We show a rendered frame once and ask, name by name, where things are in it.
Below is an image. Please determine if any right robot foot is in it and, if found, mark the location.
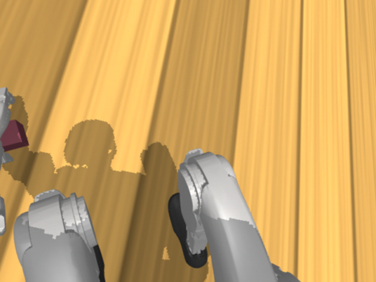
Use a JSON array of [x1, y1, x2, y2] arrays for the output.
[[168, 193, 207, 268]]

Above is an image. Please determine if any left robot hand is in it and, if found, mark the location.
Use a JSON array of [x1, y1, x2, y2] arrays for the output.
[[0, 87, 15, 164]]

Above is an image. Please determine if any cube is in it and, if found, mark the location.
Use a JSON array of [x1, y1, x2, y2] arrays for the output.
[[0, 120, 29, 152]]

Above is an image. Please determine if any right robot hand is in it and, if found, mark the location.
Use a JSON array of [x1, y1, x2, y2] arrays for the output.
[[271, 263, 301, 282]]

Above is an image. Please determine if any left robot foot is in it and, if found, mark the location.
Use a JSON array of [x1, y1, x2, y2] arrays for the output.
[[93, 245, 105, 282]]

